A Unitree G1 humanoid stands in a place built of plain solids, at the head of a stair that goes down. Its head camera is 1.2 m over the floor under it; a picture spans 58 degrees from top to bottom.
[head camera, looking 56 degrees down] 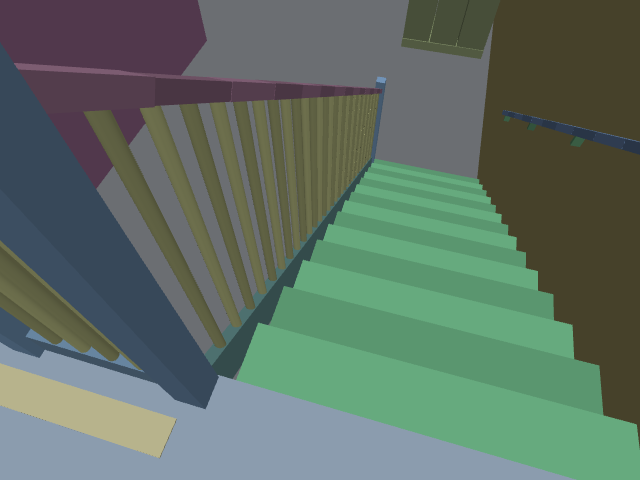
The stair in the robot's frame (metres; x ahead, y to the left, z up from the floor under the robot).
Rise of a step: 0.17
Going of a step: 0.24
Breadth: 1.20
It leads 16 degrees to the right of straight ahead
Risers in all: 15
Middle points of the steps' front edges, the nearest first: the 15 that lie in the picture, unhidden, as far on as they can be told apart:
0.19 -0.31 0.00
0.43 -0.37 -0.17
0.66 -0.43 -0.35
0.89 -0.50 -0.52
1.12 -0.56 -0.70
1.36 -0.63 -0.87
1.59 -0.69 -1.05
1.82 -0.76 -1.22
2.05 -0.82 -1.40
2.28 -0.89 -1.57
2.51 -0.95 -1.75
2.75 -1.02 -1.92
2.98 -1.08 -2.10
3.21 -1.15 -2.27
3.44 -1.21 -2.45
